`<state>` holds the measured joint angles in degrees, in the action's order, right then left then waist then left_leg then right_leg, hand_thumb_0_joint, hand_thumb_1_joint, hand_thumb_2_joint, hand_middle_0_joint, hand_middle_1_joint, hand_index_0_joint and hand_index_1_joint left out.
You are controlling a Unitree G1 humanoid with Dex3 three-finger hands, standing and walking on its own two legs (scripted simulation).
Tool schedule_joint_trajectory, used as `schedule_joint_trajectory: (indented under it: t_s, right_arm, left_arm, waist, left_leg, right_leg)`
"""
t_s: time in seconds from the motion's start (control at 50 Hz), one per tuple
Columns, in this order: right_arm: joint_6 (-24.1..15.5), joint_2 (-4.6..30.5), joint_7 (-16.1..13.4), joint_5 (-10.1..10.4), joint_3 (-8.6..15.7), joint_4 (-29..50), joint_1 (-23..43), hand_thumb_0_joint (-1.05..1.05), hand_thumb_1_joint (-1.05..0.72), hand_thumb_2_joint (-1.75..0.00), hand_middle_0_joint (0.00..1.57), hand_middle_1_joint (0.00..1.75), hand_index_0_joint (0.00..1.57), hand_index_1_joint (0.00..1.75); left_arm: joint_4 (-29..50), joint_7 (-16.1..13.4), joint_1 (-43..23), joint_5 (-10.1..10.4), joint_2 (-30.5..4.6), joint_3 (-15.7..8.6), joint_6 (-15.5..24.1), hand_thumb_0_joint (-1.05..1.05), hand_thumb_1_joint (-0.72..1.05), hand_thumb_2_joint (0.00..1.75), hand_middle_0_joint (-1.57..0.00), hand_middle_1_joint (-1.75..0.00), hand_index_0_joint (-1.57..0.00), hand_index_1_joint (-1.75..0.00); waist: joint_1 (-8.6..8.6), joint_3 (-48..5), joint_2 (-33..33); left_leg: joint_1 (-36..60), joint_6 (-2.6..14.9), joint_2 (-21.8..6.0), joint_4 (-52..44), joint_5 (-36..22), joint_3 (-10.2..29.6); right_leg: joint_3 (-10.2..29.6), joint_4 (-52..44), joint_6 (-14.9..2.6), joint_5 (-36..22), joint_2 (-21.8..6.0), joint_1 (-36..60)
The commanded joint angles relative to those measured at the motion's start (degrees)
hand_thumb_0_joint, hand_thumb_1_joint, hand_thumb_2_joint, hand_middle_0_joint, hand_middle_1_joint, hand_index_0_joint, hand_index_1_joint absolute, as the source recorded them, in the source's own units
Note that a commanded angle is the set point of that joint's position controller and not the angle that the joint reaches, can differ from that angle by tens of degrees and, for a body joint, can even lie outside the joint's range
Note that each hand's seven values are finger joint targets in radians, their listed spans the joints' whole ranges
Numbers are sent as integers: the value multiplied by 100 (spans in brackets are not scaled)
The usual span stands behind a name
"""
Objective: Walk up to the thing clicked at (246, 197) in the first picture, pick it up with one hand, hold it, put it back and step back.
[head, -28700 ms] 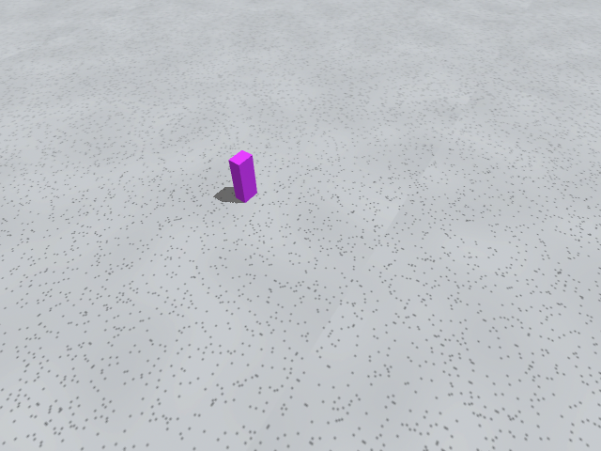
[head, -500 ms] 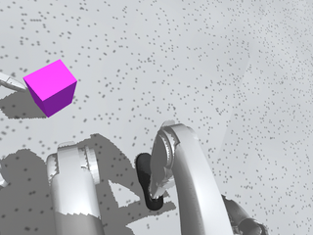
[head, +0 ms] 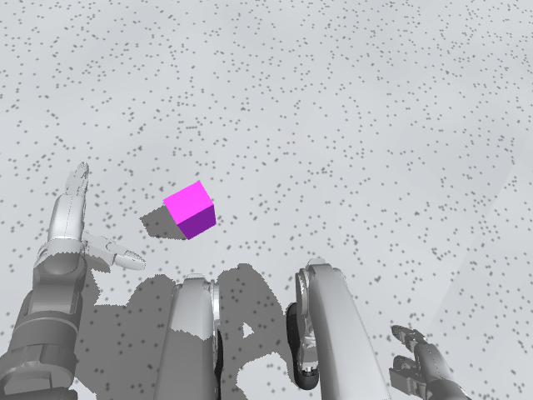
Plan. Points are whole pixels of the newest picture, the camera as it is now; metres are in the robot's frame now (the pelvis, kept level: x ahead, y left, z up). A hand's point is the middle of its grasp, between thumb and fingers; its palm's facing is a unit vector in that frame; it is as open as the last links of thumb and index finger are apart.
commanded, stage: home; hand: left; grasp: from the side
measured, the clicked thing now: (193, 213) +0.47 +0.14 -0.39
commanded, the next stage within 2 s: none
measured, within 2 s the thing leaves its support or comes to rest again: neither
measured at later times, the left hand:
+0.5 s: hand (79, 277) +0.28 +0.19 +0.08, palm faces +0.10 -0.94 -0.31, open 17.3 cm
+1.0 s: hand (25, 356) +0.22 +0.18 +0.16, palm faces +0.16 -0.95 -0.28, open 17.6 cm
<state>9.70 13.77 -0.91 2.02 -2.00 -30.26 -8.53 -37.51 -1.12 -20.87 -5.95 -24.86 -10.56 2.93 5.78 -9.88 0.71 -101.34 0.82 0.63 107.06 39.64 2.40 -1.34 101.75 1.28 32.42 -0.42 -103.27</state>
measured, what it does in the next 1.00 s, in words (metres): rises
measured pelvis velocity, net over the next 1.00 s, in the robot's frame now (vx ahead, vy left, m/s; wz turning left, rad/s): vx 0.07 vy -0.01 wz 0.05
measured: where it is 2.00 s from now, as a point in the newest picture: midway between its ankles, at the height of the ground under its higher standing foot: (257, 373)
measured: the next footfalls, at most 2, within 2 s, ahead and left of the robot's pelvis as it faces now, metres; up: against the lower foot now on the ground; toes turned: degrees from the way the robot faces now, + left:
none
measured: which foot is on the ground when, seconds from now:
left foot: down 0.00-1.00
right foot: down 0.00-1.00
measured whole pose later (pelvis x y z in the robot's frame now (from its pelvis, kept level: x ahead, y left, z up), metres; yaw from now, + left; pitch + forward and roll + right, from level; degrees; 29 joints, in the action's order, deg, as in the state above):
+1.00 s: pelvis +0.07 -0.01 +0.22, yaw +3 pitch +8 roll -2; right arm -6.0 11.6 -10.0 1.2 -2.3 -26.8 -14.7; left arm -2.3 -8.6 26.2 1.0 -12.2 1.0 -13.8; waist 0.8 -6.4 1.0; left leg -34.3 -0.4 -0.5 54.5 28.0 3.0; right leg -2.2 51.4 -0.1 23.3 0.2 -35.9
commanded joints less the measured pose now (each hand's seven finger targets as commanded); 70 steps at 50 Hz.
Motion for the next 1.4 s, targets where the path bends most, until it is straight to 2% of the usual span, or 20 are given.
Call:
schedule_joint_trajectory:
  t_s: [0.0,0.08,0.16,0.22,0.3,0.34,0.38,0.44,0.5,0.56,0.66,0.8,0.96,0.98,1.0,1.02,1.1,1.2,1.22,1.38]
  right_arm:
    - [-366,940,-318,8,413,431,-664,0,-90,-90,20,30,20,30]
    - [-578,824,-424,-3,399,484,-582,0,-90,-90,20,30,20,30]
    - [-749,761,-472,16,435,526,-573,0,-90,-90,20,30,20,30]
    - [-870,702,-505,34,419,509,-576,0,-90,-90,20,30,20,30]
    - [-1003,693,-557,58,419,582,-495,0,-90,-90,20,30,20,30]
    - [-1064,676,-600,73,406,672,-505,0,-90,-90,20,30,20,30]
    - [-1132,620,-643,75,379,685,-503,0,-90,-90,20,30,20,30]
    - [-1214,559,-710,79,349,793,-493,0,-90,-90,20,30,20,30]
    - [-1287,520,-778,79,326,887,-461,0,-90,-90,20,30,20,30]
    - [-1361,464,-849,66,302,1010,-412,0,-90,-90,20,30,20,30]
    - [-1512,446,-937,47,283,1161,-370,0,-90,-90,20,30,20,30]
    - [-1740,469,-987,-23,291,1234,-348,0,-90,-90,20,30,20,30]
    - [-1883,442,-989,-101,258,1171,-393,0,-90,-90,20,30,20,30]
    - [-1883,463,-992,-98,258,1156,-388,0,-90,-90,20,30,20,30]
    - [-1889,453,-992,-103,245,1165,-380,0,-90,-90,20,30,20,30]
    - [-1894,459,-990,-99,247,1130,-390,0,-90,-90,20,30,20,30]
    - [-1872,460,-979,-106,258,1102,-373,0,-90,-90,20,30,20,30]
    - [-1881,443,-969,-103,253,1113,-354,0,-90,-90,20,30,20,30]
    - [-1898,443,-962,-109,254,1106,-348,0,-90,-90,20,30,20,30]
    - [-1911,454,-996,-117,293,1087,-413,0,-90,-90,20,30,20,30]
  left_arm:
    - [1250,-347,-894,116,-1223,-378,129,0,-51,8,-6,-7,-6,-7]
    - [1220,-433,-201,223,-668,-107,-34,0,-56,5,-6,-6,-6,-6]
    - [1396,-512,449,355,-368,65,-256,0,-54,6,-6,-6,-6,-6]
    - [1423,-582,896,428,-97,251,-431,0,-53,7,-6,-6,-6,-6]
    - [1693,-690,1460,518,48,332,-603,0,-52,7,-6,-6,-6,-6]
    - [2164,-733,1445,550,-1,360,-670,0,-54,6,-6,-6,-6,-6]
    - [2249,-776,1906,582,205,485,-777,0,-56,5,-5,-6,-5,-6]
    - [2690,-843,2474,626,260,559,-940,0,-52,8,-6,-6,-5,-6]
    - [3077,-882,2972,675,466,723,-1092,0,-51,8,-5,-6,-5,-6]
    - [3666,-899,3542,700,498,791,-1204,0,-54,6,-5,-6,-5,-6]
    - [4332,-862,4362,712,708,958,-1357,0,-58,4,-5,-5,-5,-5]
    - [4617,-789,4437,685,717,897,-1380,0,-59,3,-4,-5,-4,-5]
    - [4786,-787,4447,652,673,838,-1383,0,-59,3,-5,-5,-4,-5]
    - [4923,-792,4329,660,588,817,-1381,0,-58,4,-5,-5,-5,-5]
    - [4677,-787,4542,652,747,924,-1423,0,-60,3,-4,-5,-4,-5]
    - [4867,-795,4449,658,672,877,-1415,0,-58,4,-5,-5,-5,-5]
    - [4535,-780,4649,658,749,861,-1455,0,-60,3,-4,-5,-4,-5]
    - [4646,-768,4498,660,649,802,-1429,0,-59,3,-4,-5,-4,-5]
    - [4367,-744,4722,660,822,889,-1448,0,-59,3,-4,-5,-4,-5]
    - [4663,-737,4561,653,690,794,-1453,0,-57,4,-5,-5,-5,-5]
  waist:
    - [10,-3143,695]
    - [-92,-2928,723]
    - [-162,-2800,397]
    - [-118,-2355,199]
    - [-226,-1975,172]
    - [-237,-1961,303]
    - [-252,-1661,266]
    - [-344,-1354,237]
    - [-322,-844,196]
    - [-399,-733,192]
    - [-393,-209,67]
    - [-308,203,-87]
    - [-406,-377,302]
    - [-409,-298,351]
    - [-390,-243,293]
    - [-411,-383,376]
    - [-431,-185,191]
    - [-448,-32,43]
    - [-449,-46,-31]
    - [-426,-480,133]
  left_leg:
    - [2750,60,-78,-2267,-1173,58]
    - [3483,22,-73,-2729,-1747,-46]
    - [3927,73,-55,-3158,-1892,-169]
    - [4147,82,-64,-3568,-1927,-160]
    - [4806,34,-70,-4193,-2044,-111]
    - [5201,24,-66,-4466,-2076,-140]
    - [5425,12,-53,-4746,-2139,-127]
    - [5781,10,-23,-5162,-2102,-173]
    - [6028,-6,-32,-5554,-1953,-155]
    - [6256,-6,-38,-5792,-1953,-144]
    - [6496,10,-46,-6121,-1836,-135]
    - [6590,26,-62,-6301,-1708,-143]
    - [6960,-41,-21,-6223,-2281,-126]
    - [6952,-48,-23,-6248,-2304,-110]
    - [6974,-61,-32,-6277,-2348,-75]
    - [7021,-78,-51,-6259,-2522,-54]
    - [6904,-82,-57,-6221,-2747,-39]
    - [6798,-22,-19,-6228,-2370,-96]
    - [6806,-33,-38,-6252,-2400,-74]
    - [6999,-32,-32,-6075,-2877,-126]
  right_leg:
    - [10,-1682,-337,-759,33,3054]
    - [26,-2241,-376,-1217,39,3630]
    - [86,-2983,-303,-1522,49,4667]
    - [99,-3463,-264,-1620,48,5226]
    - [47,-3967,-259,-1637,66,5705]
    - [80,-4261,-249,-1657,64,6018]
    - [76,-4524,-235,-1718,58,6283]
    - [86,-4965,-205,-1691,58,6743]
    - [26,-5320,-200,-1520,86,6896]
    - [-23,-5521,-199,-1470,111,7130]
    - [-128,-5799,-208,-1297,166,7176]
    - [-164,-5925,-184,-1189,165,7162]
    - [-130,-5811,-220,-1706,139,7540]
    - [-148,-5817,-221,-1723,145,7509]
    - [-170,-5805,-224,-1746,161,7494]
    - [-176,-5750,-246,-1874,159,7563]
    - [-211,-5760,-244,-2050,167,7577]
    - [-175,-5903,-205,-1797,141,7543]
    - [-189,-5865,-213,-1787,157,7554]
    - [-121,-5776,-212,-2351,127,7745]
